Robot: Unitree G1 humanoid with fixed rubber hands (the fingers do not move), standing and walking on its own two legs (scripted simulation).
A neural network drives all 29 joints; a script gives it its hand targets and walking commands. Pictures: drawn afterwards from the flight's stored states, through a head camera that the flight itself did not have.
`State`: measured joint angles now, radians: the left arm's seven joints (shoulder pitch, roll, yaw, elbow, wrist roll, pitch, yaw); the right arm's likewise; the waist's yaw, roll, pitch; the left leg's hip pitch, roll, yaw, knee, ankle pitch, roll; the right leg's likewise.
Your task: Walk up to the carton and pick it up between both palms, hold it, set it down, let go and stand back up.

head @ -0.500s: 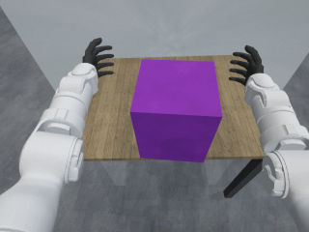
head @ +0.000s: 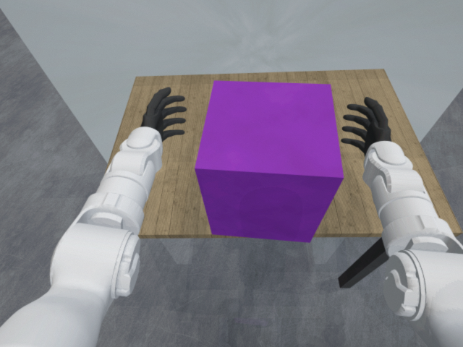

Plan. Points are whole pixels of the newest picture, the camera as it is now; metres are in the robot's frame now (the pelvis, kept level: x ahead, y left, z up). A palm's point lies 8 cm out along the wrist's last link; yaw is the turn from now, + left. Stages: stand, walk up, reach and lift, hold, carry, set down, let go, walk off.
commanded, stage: reach and lift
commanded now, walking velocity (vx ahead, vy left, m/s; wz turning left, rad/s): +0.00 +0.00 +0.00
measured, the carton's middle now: (265, 167) +0.45 -0.11 +0.00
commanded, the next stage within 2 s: none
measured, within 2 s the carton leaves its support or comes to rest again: leaves its support in 2.00 s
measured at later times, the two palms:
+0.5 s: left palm (156, 153) +0.50 +0.10 +0.04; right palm (351, 163) +0.41 -0.26 +0.03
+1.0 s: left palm (185, 148) +0.50 +0.04 +0.04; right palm (348, 160) +0.42 -0.26 +0.03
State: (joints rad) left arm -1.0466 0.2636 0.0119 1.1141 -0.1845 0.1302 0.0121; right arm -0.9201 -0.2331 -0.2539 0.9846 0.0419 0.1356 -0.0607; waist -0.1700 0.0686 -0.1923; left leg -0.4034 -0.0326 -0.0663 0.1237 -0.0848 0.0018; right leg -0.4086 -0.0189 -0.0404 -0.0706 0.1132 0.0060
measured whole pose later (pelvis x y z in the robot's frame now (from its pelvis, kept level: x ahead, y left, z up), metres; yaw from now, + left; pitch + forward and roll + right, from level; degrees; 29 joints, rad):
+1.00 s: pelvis +0.00 +0.01 -0.01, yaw -3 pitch +31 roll +1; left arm -1.08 0.12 0.13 1.32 0.01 -0.20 0.07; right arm -0.93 -0.13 -0.35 1.11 -0.09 -0.18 -0.08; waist -0.13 0.08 -0.27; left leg -0.60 -0.04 -0.01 0.16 -0.09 0.01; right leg -0.63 -0.02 0.02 -0.02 0.12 0.02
